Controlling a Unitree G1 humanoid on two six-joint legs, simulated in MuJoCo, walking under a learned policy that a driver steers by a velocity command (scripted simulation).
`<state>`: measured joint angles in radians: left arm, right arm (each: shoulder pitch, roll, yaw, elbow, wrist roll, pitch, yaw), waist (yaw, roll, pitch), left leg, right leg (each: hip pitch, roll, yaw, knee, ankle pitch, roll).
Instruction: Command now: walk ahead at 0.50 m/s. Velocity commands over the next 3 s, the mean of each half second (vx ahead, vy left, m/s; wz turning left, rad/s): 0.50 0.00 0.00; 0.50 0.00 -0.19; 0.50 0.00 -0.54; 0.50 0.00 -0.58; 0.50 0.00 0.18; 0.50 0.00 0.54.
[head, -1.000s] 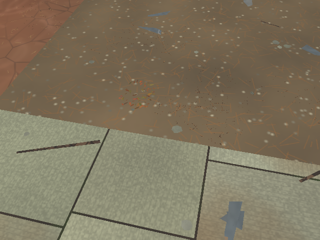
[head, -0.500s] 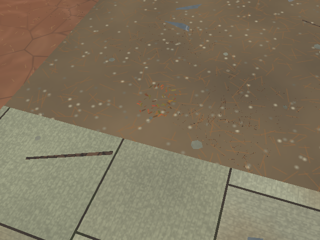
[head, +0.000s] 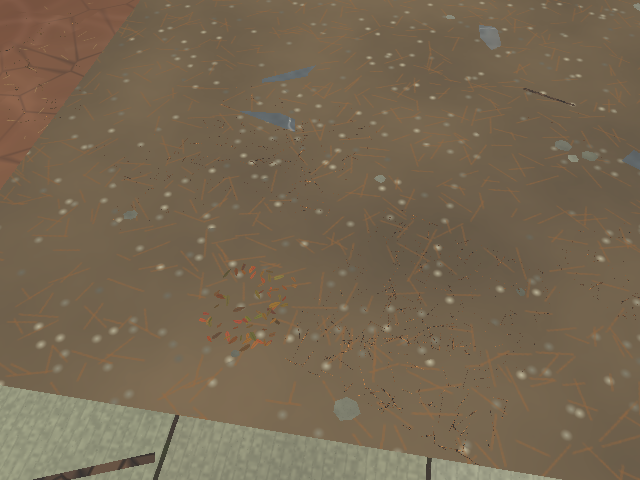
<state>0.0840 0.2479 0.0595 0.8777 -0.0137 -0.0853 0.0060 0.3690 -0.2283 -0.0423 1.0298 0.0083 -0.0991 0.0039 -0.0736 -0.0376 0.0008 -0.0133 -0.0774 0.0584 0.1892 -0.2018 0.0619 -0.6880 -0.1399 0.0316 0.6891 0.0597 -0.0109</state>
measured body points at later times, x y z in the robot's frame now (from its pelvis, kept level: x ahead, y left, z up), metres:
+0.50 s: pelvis +0.29 -0.07 +0.00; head +0.30 -0.08 +0.45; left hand +0.28 +0.20 -0.13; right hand +0.44 -0.33 -0.12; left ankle +0.45 +0.12 -0.68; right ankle +0.25 -0.15 -0.75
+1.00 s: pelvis +0.57 +0.00 +0.00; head +0.59 +0.01 +0.45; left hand +0.70 +0.26 -0.13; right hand +0.57 -0.27 -0.14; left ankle +0.56 +0.09 -0.75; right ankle +0.63 -0.18 -0.66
